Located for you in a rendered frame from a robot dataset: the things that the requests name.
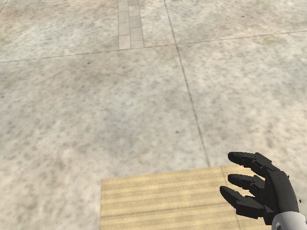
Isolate right robot forearm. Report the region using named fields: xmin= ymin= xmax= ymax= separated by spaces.
xmin=272 ymin=211 xmax=307 ymax=230

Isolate right robot hand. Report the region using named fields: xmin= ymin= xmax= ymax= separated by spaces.
xmin=220 ymin=151 xmax=301 ymax=225

